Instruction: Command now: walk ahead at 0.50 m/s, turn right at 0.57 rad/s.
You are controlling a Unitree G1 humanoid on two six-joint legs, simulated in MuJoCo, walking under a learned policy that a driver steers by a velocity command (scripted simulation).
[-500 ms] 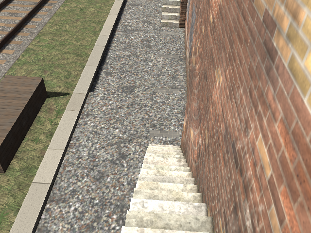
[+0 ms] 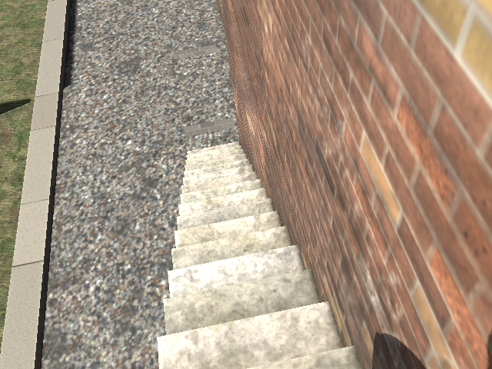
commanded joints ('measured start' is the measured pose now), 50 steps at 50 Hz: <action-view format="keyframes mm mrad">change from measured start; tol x64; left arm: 1 -143 96 -7 -104 -34 -58 48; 50 -74 215 34 -245 71 11 -20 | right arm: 1 -7 34 16 -88 10 5 48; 50 206 29 -10 -114 89 19 52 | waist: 1 -108 -71 -94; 50 -93 -77 -38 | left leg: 1 462 -43 43 -237 549 -11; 10 86 -60 -74 -446 18 22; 14 1202 269 -261 -445 801 349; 19 277 185 -317 -616 25 297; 30 419 -89 -81 109 -137 122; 32 -134 -204 72 769 -1118 52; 43 199 54 -78 -287 648 -1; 50 533 -48 175 -660 350 56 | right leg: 1 -475 -112 219 -166 -142 -72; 10 -90 -192 489 340 284 -148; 14 -1068 -17 -81 1302 -419 42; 24 -63 -204 -106 -361 895 106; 33 839 -727 173 -54 1713 -139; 38 -132 -459 -138 -383 680 -10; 50 -236 -438 -359 496 -76 53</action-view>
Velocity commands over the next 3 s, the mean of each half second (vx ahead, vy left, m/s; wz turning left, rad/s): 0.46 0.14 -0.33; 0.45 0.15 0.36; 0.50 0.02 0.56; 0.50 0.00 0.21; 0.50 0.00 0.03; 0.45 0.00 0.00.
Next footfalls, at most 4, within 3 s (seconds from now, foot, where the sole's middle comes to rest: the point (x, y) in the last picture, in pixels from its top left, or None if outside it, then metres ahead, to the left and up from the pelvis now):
0.24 left None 0.20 0.13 -0.94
0.60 right None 0.47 -0.07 -1.13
1.02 left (211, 355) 0.63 0.28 -1.33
1.54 right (267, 301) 0.93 0.08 -1.52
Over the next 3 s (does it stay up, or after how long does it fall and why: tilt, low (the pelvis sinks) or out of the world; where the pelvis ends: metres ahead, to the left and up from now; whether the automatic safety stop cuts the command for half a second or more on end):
stays up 1.43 0.24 -1.19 its command is cut before an obstacle after 0.1 s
